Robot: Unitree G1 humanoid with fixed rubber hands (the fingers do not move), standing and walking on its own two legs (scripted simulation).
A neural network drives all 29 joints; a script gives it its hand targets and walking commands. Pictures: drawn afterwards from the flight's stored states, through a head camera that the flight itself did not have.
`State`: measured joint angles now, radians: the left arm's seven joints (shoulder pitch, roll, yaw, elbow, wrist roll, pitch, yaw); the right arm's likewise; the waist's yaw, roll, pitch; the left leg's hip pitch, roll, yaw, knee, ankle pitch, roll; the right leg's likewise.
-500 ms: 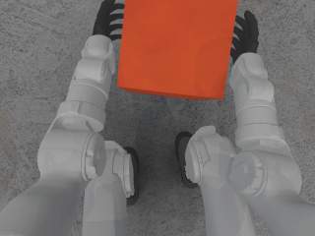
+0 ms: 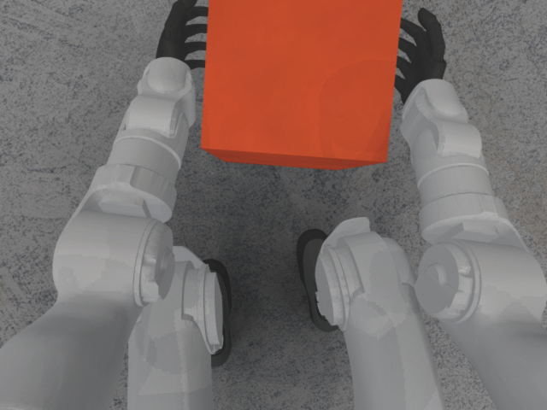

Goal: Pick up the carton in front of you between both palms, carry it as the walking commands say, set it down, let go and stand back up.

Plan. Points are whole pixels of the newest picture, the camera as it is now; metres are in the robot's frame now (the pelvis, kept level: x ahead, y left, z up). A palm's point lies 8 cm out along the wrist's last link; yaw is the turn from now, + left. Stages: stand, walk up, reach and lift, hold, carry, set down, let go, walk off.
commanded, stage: set down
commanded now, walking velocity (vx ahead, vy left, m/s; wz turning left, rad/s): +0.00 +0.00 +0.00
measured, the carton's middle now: (291, 94) +0.50 -0.08 -0.23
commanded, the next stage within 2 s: let go in 2.00 s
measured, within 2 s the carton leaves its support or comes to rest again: rests again in 0.30 s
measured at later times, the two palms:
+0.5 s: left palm (181, 65) +0.54 +0.07 -0.17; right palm (422, 85) +0.48 -0.24 -0.15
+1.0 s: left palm (136, 62) +0.55 +0.12 -0.18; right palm (426, 104) +0.46 -0.25 -0.18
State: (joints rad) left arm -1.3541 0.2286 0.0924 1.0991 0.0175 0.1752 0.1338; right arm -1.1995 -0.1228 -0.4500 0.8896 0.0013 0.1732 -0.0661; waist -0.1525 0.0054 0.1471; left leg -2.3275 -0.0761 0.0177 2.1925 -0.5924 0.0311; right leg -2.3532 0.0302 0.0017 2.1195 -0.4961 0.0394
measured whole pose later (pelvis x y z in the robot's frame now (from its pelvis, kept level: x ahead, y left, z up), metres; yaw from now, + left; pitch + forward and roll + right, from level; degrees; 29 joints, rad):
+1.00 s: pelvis +0.00 -0.01 -0.01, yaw +0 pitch +36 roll -3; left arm -1.39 0.42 -0.09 1.10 -0.20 0.06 0.07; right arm -1.22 -0.27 -0.28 1.08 0.22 -0.04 -0.11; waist -0.12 0.00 0.33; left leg -2.26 -0.09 -0.01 2.23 -0.61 0.00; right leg -2.29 0.02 -0.03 2.16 -0.51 0.01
